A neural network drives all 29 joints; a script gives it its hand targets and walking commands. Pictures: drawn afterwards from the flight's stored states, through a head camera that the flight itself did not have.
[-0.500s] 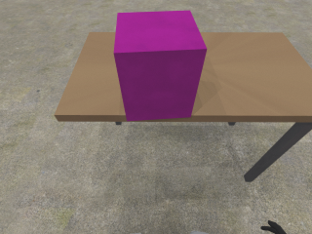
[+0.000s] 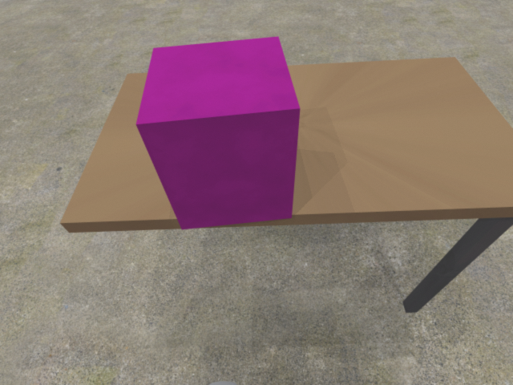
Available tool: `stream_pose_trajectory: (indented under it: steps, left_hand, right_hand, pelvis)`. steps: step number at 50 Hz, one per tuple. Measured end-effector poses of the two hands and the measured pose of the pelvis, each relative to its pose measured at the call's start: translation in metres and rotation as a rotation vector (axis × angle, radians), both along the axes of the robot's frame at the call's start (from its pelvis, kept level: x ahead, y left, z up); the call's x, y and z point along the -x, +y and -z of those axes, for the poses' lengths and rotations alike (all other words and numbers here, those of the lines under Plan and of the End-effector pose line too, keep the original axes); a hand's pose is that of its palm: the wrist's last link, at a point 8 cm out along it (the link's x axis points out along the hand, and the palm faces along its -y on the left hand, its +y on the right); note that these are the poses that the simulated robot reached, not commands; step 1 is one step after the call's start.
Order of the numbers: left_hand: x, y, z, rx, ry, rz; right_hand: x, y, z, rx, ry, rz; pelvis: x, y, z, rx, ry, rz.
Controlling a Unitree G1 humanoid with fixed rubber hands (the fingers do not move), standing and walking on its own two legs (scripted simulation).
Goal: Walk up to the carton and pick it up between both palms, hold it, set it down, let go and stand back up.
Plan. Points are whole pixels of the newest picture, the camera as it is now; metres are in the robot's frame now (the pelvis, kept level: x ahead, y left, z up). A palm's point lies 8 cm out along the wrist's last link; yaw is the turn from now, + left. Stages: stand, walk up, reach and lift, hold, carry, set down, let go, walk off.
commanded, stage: walk up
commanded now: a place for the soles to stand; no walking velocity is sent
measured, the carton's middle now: (227, 138) +0.52 +0.08 +0.09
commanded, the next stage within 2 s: none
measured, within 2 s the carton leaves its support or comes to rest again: neither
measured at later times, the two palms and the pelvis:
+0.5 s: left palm (73, 379) +0.17 +0.33 -0.10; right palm out of the picture +0.11 -0.31 -0.10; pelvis +0.09 +0.01 +0.00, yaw +0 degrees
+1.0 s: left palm (69, 373) +0.18 +0.35 -0.11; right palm out of the picture +0.16 -0.29 -0.10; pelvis +0.10 +0.02 -0.01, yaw +1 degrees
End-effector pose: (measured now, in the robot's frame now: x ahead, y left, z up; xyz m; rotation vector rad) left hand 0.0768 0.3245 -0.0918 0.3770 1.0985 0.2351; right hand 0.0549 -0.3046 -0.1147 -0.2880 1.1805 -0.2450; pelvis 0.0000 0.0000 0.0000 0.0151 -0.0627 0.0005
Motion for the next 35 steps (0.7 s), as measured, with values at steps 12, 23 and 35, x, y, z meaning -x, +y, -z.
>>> stream_pose_trajectory:
  steps: [12, 23, 35]
  left_hand:
    - [-0.031, 0.029, 0.009, 0.012, 0.013, -0.024]
    - [-0.089, 0.012, 0.007, 0.032, -0.031, 0.018]
    - [-0.102, -0.004, -0.006, -0.026, -0.047, 0.012]
  right_hand:
    - [-0.102, 0.033, -0.016, 0.016, -0.182, -0.077]
    - [-0.051, 0.006, -0.02, 0.051, -0.005, -0.007]
    - [-0.128, -0.004, -0.005, -0.002, -0.12, -0.034]
  pelvis:
    - [-0.042, 0.028, 0.003, 0.02, 0.002, -0.014]
    - [-0.082, 0.014, 0.0, 0.006, -0.013, -0.005]
    - [-0.097, -0.005, 0.003, -0.016, -0.022, -0.005]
